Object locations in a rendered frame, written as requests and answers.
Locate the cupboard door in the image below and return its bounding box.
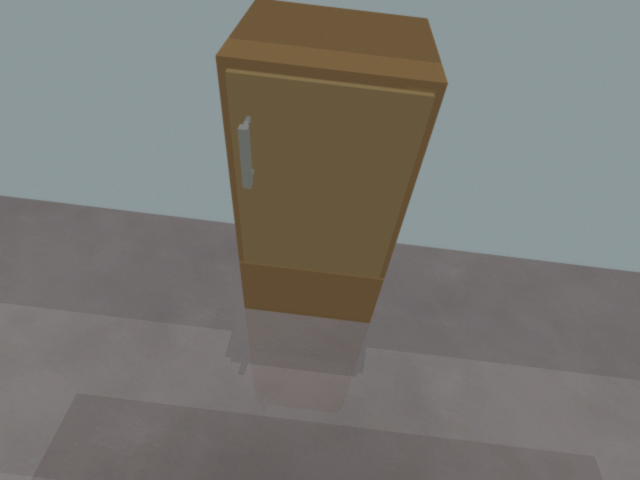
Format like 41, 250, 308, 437
225, 68, 435, 278

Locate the handle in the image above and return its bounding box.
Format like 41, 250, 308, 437
238, 116, 254, 189

